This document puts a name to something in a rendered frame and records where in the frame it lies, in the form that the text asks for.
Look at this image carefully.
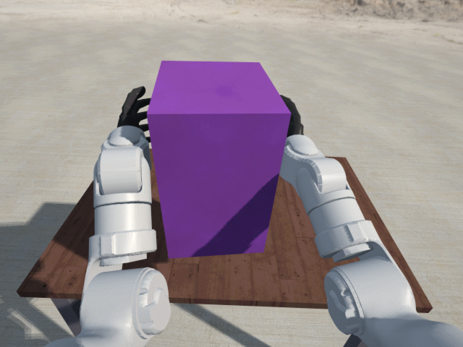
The robot right upper arm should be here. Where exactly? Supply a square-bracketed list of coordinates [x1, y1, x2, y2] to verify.
[324, 256, 463, 347]

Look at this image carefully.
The robot left upper arm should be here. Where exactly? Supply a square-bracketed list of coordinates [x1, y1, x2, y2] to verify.
[44, 267, 171, 347]

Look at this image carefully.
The robot left hand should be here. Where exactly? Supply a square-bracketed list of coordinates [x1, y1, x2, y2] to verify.
[117, 86, 151, 143]

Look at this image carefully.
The robot right hand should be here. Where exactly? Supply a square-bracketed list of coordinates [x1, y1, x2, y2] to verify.
[280, 95, 304, 137]

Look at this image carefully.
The robot right forearm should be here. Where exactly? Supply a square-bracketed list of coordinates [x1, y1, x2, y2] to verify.
[279, 134, 416, 308]

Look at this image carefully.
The carton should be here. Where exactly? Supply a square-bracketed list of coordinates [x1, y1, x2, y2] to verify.
[147, 61, 291, 259]

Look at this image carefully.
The robot left forearm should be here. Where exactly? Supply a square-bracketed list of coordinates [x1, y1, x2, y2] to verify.
[80, 126, 157, 325]

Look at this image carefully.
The table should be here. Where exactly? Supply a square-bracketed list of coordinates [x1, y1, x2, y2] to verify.
[17, 148, 433, 347]

